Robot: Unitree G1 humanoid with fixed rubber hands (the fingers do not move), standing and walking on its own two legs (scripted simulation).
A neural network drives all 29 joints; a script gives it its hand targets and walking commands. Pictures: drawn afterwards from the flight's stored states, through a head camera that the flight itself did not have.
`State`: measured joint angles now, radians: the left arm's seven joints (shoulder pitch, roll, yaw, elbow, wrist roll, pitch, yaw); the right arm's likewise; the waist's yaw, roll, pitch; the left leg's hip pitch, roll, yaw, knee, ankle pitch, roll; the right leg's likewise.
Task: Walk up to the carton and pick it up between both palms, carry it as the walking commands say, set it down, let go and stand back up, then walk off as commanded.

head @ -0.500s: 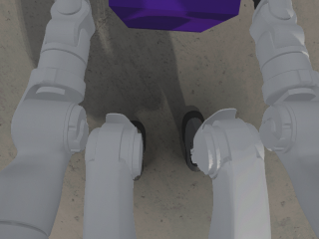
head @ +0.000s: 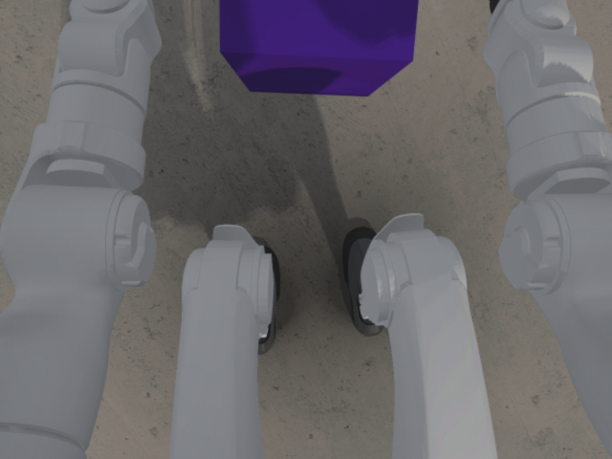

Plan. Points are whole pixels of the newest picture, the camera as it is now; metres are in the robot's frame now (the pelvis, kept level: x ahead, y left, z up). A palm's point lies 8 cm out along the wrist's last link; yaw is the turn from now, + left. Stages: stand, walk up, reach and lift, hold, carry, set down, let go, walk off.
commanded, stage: set down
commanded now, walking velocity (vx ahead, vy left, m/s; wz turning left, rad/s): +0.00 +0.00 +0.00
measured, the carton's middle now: out of the picture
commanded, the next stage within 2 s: let go in 0.96 s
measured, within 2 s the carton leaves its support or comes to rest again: neither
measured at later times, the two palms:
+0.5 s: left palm out of the picture +0.58 +0.17 +0.03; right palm out of the picture +0.55 -0.21 +0.03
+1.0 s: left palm out of the picture +0.58 +0.17 +0.16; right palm out of the picture +0.54 -0.21 +0.16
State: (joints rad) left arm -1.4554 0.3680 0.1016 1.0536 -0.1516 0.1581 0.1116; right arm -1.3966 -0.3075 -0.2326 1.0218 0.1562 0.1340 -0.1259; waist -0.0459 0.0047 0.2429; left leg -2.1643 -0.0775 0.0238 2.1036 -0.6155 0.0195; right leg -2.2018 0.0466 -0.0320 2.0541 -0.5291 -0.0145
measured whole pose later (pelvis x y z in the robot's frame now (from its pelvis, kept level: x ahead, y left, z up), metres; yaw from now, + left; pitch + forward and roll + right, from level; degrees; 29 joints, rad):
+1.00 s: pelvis +0.04 +0.00 +0.26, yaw +0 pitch +44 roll +0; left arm -1.21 0.26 0.30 0.98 0.08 0.14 0.01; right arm -1.11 -0.18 -0.39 0.88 -0.06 0.13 -0.03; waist -0.05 0.01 -0.04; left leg -1.48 -0.07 -0.04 1.03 -0.32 0.01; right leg -1.50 0.05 0.02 0.99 -0.26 -0.01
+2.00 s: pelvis +0.12 +0.00 +0.37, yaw -1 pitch +0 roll +0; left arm 0.23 0.21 0.04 0.45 0.00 0.07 -0.06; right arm 0.24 -0.22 -0.04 0.43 0.00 0.08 0.08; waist 0.00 0.01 0.07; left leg -0.15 -0.05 -0.05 0.44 -0.27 0.03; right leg -0.20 0.05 0.06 0.44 -0.23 -0.02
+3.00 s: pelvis +0.18 -0.01 +0.35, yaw -6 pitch +3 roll +0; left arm 0.33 0.25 0.00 0.83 0.01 -0.02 0.04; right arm 0.35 -0.29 0.02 0.78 -0.02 0.00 -0.05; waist -0.02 0.02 -0.08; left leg -0.17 -0.01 0.05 0.55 -0.45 0.02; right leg -0.26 0.11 0.14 0.61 -0.39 -0.05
